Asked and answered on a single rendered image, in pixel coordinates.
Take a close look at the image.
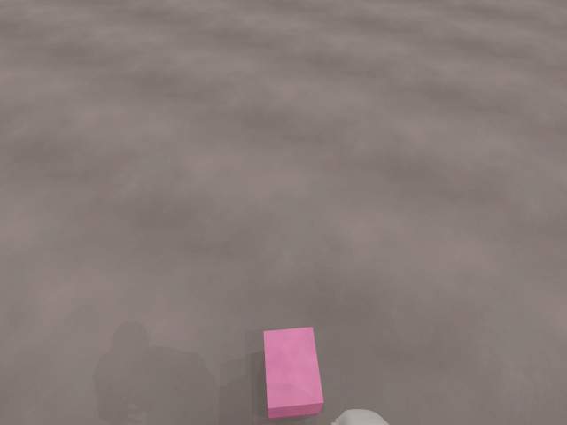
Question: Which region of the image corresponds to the carton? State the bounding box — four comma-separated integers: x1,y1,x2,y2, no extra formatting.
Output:
264,327,323,420

